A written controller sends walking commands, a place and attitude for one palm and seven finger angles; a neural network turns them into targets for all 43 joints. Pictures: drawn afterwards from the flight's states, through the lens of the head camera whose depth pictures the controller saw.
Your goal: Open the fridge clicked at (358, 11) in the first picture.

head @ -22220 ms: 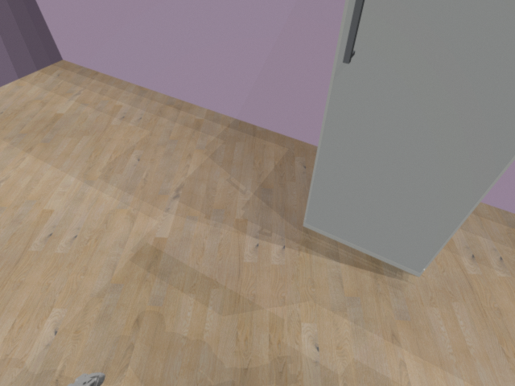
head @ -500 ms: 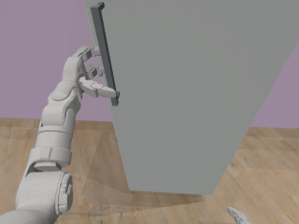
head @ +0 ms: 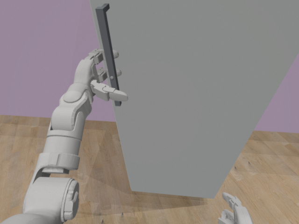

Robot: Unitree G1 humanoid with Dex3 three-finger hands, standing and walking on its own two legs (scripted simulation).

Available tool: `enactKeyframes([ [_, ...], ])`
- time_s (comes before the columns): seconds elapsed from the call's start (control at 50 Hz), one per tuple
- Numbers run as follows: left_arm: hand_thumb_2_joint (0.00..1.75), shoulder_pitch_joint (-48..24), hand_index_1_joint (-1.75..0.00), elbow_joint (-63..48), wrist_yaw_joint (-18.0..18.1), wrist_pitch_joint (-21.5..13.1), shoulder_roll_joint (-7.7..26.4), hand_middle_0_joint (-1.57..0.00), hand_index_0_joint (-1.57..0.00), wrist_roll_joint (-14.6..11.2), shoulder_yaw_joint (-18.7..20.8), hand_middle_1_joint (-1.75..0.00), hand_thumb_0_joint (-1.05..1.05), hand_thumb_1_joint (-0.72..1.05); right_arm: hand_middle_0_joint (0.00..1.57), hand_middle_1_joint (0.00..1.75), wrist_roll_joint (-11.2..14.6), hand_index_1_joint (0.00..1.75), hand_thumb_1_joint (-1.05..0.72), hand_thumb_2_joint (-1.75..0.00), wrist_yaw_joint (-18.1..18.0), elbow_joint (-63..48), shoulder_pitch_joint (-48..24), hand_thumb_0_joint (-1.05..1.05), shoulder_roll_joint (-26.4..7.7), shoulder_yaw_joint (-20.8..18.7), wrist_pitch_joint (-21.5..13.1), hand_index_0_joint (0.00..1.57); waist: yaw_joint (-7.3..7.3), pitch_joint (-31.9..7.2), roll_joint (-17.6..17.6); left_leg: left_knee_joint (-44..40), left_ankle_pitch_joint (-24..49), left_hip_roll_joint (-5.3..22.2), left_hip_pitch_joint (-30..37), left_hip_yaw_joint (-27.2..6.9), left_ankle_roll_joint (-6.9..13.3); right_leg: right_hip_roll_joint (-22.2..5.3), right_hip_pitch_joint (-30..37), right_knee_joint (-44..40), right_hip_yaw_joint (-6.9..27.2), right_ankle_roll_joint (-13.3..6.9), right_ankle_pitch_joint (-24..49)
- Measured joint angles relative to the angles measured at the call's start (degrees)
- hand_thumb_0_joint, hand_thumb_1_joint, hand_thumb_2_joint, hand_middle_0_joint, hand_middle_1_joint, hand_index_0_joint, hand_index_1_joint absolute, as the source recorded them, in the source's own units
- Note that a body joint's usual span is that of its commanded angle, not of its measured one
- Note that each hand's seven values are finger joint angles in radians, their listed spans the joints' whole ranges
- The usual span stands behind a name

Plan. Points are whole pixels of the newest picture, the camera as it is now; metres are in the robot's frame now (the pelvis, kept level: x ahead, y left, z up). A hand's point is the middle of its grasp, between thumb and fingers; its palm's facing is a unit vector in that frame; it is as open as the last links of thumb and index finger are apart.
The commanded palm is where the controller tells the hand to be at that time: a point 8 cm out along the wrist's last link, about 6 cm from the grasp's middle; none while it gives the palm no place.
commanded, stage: slide the fingers in behind the handle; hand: left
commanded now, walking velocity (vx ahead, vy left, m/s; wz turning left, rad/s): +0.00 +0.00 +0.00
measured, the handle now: (113, 62) +0.46 +0.13 +0.24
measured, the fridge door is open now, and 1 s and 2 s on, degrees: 0 0 0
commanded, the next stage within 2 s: grip the handle and tug to test in 1.02 s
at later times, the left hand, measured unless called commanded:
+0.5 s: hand (117, 78) +0.40 +0.10 +0.23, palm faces -0.04 -1.00 +0.00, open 14.1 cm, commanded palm +0.38 +0.15 +0.23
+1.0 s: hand (117, 78) +0.40 +0.10 +0.23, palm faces -0.05 -1.00 +0.00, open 14.1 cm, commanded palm +0.38 +0.15 +0.23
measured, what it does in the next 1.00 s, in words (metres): stands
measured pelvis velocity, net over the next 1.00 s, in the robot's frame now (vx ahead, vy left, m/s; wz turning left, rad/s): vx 0.00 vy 0.00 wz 0.00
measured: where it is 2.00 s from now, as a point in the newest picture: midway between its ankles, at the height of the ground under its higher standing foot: outside the picture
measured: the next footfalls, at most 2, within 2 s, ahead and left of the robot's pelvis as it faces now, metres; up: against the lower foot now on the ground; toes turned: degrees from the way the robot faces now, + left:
none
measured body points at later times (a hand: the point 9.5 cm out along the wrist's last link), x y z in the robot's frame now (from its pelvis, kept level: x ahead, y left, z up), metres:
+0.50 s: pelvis +0.01 -0.01 +0.00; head -0.02 -0.02 +0.45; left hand +0.40 +0.16 +0.23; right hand +0.17 -0.24 -0.09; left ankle -0.01 +0.11 -0.74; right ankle -0.02 -0.11 -0.74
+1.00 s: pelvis +0.00 +0.00 +0.00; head -0.02 -0.02 +0.45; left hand +0.40 +0.16 +0.23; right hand +0.17 -0.22 -0.09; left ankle -0.01 +0.11 -0.74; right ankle -0.02 -0.11 -0.74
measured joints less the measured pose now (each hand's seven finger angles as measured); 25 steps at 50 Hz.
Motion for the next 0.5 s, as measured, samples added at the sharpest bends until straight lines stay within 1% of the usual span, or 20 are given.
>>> enactKeyframes([
  [0.08, 0.30, -0.63, -1.20, 0.50, 0.32, -0.44, -0.70, -0.30, -0.30, -0.22, -0.45, -1.20, -0.02, -0.50, 0.20, 0.30, -0.14, 0.30, -0.90, -0.90, -0.05, 0.34, 0.15, 0.01, 0.05, -0.01, 0.13, 0.20, -0.18, 0.23, 0.02, -0.08, 0.06, 0.01, -0.15, -0.09, -0.07, 0.01, -0.20, 0.08, -0.09, -0.08, -0.06],
  [0.24, 0.30, 0.62, -1.20, -0.92, 1.19, -1.56, -0.98, -0.30, -0.30, 0.22, 0.87, -1.20, -0.02, -0.50, 0.20, 0.30, -0.43, 0.30, -0.90, -0.90, 0.51, 0.34, 1.47, 0.01, 0.29, -0.12, 0.98, 0.20, -0.76, -0.17, 0.18, -0.83, 0.02, 0.32, 0.47, 0.55, -0.27, 0.34, -0.08, -0.20, 0.57, -0.26, -0.10],
  [0.4, 0.30, 3.45, -1.20, -4.29, 0.92, 0.23, -1.41, -0.30, -0.30, -0.11, 0.43, -1.20, -0.02, -0.50, 0.20, 0.30, -0.21, 0.30, -0.90, -0.90, 0.61, 0.49, 1.96, 0.02, -0.14, -0.50, 1.72, 0.20, -0.40, -0.46, 0.37, -0.75, -0.28, 0.48, 1.12, 0.46, -0.35, 0.51, 0.74, -0.43, 0.49, -0.32, -0.26],
  [0.5, 0.30, 2.90, -1.19, -4.52, 1.44, 1.05, -1.45, -0.30, -0.28, -0.06, 0.09, -1.20, -0.02, -0.50, 0.20, 0.30, -0.28, 0.30, -0.90, -0.90, 0.45, 0.32, 0.89, 0.02, -0.10, -0.46, 1.54, 0.20, -0.41, -0.21, 0.06, -0.64, -0.20, 0.49, 1.06, 0.28, -0.37, 0.52, 0.79, -0.43, 0.32, -0.37, -0.19],
])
